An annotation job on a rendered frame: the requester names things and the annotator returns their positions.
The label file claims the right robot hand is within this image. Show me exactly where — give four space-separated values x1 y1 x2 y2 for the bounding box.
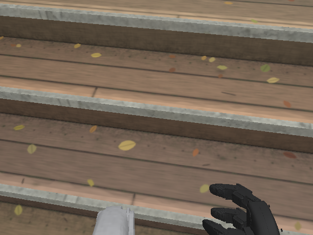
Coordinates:
202 183 283 235

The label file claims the left robot thigh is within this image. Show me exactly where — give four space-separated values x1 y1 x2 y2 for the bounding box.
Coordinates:
92 206 135 235

